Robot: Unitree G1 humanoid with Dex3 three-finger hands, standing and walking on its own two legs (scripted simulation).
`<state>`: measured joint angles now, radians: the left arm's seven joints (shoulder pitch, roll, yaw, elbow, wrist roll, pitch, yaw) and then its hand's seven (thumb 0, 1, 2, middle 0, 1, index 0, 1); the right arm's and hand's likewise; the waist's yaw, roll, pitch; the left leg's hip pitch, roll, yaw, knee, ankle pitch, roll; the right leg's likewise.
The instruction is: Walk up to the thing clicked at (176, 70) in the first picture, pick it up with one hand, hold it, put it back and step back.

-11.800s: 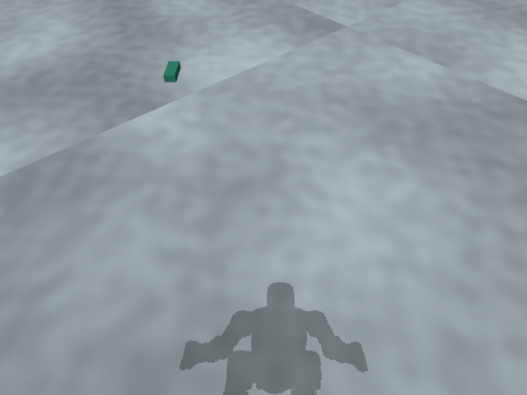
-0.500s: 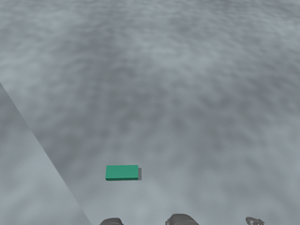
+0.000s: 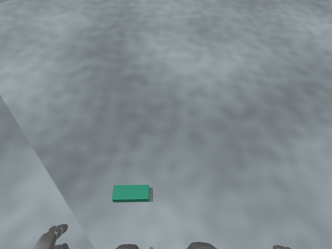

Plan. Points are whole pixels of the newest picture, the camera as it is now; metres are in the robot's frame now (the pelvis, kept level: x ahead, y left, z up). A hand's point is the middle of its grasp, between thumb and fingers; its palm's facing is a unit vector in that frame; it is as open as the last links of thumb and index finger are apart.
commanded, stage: walk up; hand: left
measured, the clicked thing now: (131, 193) +0.44 +0.19 -0.73
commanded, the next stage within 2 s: stand in 1.00 s
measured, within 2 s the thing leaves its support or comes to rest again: neither
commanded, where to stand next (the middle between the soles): +0.03 -0.01 m, yaw -1 degrees
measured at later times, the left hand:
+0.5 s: hand out of the picture +0.08 +0.26 -0.13, palm faces +0.04 -0.94 -0.34, open 7.4 cm
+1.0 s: hand out of the picture +0.06 +0.26 -0.14, palm faces +0.01 -0.95 -0.32, open 7.4 cm
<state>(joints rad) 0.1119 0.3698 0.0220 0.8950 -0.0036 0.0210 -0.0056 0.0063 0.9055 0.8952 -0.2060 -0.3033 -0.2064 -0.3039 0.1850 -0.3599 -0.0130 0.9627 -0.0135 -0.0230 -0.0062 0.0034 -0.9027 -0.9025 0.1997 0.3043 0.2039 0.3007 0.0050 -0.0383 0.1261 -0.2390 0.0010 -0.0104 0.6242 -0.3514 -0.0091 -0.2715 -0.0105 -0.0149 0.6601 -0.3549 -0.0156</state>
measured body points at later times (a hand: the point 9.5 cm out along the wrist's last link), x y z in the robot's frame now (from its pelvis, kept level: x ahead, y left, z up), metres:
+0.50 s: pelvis -0.01 +0.00 +0.02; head -0.01 +0.00 +0.47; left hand +0.07 +0.31 -0.10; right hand +0.10 -0.30 -0.10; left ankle -0.01 +0.13 -0.72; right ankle +0.00 -0.11 -0.72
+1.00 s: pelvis -0.01 +0.01 +0.03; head +0.00 +0.02 +0.47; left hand +0.06 +0.31 -0.11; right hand +0.07 -0.29 -0.11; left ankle -0.01 +0.13 -0.72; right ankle +0.00 -0.11 -0.72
